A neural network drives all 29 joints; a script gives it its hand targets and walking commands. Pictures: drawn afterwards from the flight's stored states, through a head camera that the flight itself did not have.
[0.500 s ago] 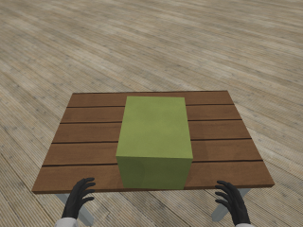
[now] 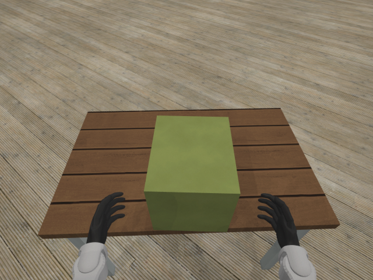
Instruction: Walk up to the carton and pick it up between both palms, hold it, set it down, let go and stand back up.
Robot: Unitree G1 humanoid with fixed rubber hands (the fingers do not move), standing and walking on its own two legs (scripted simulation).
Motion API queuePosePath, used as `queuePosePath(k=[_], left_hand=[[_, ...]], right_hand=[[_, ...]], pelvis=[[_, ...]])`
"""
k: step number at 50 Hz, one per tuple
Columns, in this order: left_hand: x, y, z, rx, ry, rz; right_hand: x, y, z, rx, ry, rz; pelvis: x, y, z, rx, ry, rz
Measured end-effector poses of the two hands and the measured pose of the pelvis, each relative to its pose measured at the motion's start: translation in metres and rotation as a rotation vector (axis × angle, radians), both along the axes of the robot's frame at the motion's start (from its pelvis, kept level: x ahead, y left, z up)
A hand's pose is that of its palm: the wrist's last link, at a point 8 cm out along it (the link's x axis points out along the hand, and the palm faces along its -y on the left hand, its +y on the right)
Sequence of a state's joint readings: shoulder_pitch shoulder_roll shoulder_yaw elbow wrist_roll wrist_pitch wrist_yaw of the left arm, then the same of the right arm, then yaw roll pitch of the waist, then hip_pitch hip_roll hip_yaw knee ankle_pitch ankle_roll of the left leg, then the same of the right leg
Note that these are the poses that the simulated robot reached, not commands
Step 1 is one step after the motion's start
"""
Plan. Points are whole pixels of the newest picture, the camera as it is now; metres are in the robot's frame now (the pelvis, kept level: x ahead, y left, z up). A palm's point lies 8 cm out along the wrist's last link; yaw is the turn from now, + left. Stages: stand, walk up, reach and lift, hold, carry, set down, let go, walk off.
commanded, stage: reach and lift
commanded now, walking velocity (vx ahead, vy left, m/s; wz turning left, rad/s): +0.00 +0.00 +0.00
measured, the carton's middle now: (191, 172) +0.41 +0.03 -0.06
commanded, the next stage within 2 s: none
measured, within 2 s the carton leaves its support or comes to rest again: neither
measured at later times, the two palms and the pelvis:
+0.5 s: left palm (103, 185) +0.30 +0.22 +0.04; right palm (278, 186) +0.31 -0.17 +0.03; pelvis +0.00 -0.01 +0.01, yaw +0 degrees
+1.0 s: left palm (106, 141) +0.38 +0.22 +0.10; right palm (274, 142) +0.39 -0.16 +0.09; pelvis +0.00 -0.01 +0.01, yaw +0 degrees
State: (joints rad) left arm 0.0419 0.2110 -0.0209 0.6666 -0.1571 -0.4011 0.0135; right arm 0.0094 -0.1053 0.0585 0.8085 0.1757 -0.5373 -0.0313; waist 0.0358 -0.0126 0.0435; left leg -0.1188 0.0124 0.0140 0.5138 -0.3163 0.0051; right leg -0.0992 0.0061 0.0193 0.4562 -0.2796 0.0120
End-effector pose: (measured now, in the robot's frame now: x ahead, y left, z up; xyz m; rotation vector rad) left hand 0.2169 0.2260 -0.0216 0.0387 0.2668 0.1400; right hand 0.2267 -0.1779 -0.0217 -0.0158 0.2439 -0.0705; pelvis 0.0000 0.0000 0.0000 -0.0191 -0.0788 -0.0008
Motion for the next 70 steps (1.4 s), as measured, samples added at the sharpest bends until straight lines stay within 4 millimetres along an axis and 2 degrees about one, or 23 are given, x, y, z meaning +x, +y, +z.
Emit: queuePosePath(k=[16,30,42,63,67,70], left_hand=[[0.053,0.004,0.04,-0.009,-0.041,-0.006],[0.1,-0.001,0.073,-0.024,-0.033,-0.005],[0.138,-0.001,0.107,-0.025,-0.044,-0.011],[0.187,0.001,0.142,-0.014,-0.05,0.014],[0.192,-0.001,0.141,-0.012,-0.044,0.013],[0.191,-0.002,0.131,-0.013,-0.026,0.009]], right_hand=[[0.054,0.009,0.035,0.011,-0.05,0.006],[0.105,0.012,0.07,0.004,-0.055,0.003],[0.141,0.013,0.099,0.005,-0.051,-0.013],[0.201,0.023,0.143,0.001,-0.031,0.0],[0.205,0.021,0.143,-0.009,-0.014,-0.001],[0.204,0.019,0.136,-0.022,0.0,-0.002]], pelvis=[[0.005,-0.004,0.005,0.001,0.014,0.0],[0.001,-0.008,0.007,0.002,0.044,0.001],[-0.002,-0.01,0.008,-0.002,0.084,0.001],[-0.002,-0.015,0.006,-0.008,0.203,0.019],[-0.002,-0.017,0.005,-0.009,0.226,0.021],[-0.003,-0.018,0.004,-0.009,0.244,0.024]])
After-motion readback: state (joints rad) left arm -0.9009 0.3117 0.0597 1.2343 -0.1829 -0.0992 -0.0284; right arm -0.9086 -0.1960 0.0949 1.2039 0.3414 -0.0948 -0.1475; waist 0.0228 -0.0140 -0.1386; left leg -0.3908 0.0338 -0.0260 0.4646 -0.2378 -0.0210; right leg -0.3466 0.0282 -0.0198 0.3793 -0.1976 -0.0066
